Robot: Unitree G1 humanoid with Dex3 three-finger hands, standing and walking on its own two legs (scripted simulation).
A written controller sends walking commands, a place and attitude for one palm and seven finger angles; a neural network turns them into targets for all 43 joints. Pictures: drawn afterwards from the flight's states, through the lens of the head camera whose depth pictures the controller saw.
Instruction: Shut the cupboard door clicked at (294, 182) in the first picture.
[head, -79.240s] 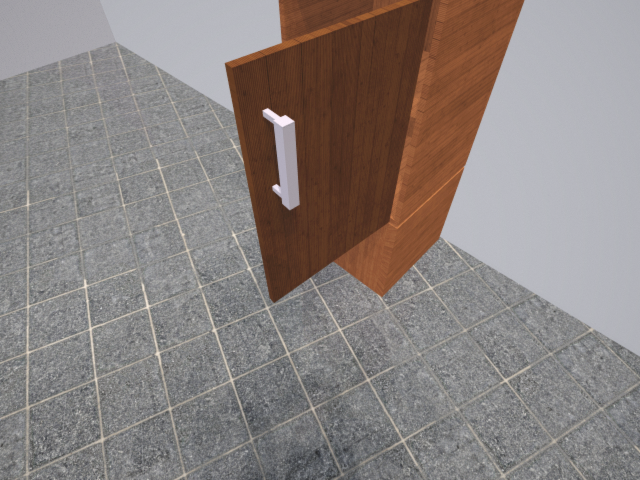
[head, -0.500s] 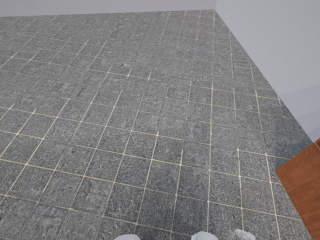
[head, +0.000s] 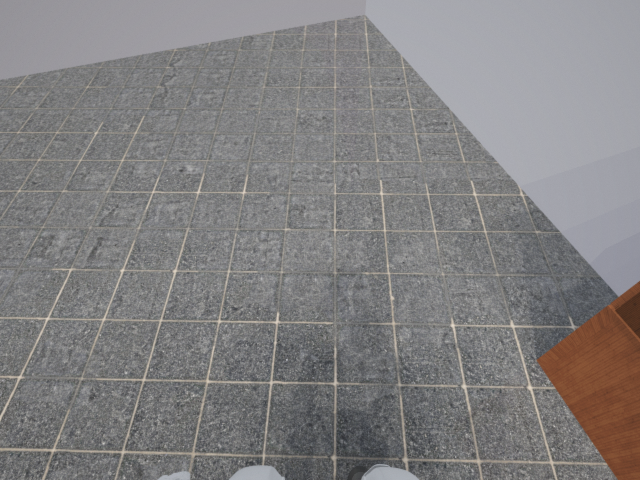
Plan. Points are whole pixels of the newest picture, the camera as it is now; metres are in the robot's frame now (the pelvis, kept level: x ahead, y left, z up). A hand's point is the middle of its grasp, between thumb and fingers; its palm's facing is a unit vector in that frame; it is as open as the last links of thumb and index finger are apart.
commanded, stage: turn to face it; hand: left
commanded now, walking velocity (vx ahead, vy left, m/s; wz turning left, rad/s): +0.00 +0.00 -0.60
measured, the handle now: out of the picture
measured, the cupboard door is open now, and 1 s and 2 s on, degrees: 1 1 1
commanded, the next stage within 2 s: take the last steps up to it in 1.86 s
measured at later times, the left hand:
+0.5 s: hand (150, 450) +0.17 +0.26 -0.17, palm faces -0.18 -0.97 -0.17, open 7.4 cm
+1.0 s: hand (245, 368) +0.29 +0.14 -0.14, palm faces -0.57 -0.78 -0.26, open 7.4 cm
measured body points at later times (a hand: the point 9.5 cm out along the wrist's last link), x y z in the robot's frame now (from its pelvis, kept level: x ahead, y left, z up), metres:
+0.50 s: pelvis +0.06 +0.08 +0.01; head +0.10 +0.11 +0.46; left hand +0.18 +0.32 -0.15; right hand +0.12 -0.19 -0.10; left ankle +0.08 +0.16 -0.73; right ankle +0.02 -0.06 -0.65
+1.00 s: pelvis +0.07 +0.06 +0.00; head +0.08 +0.02 +0.44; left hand +0.32 +0.18 -0.12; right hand -0.10 -0.15 -0.16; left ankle +0.09 +0.18 -0.68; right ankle +0.00 -0.03 -0.73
